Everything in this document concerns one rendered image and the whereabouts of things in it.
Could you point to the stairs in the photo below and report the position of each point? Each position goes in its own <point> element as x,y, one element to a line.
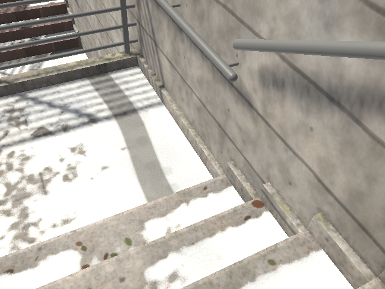
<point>25,13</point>
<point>202,237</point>

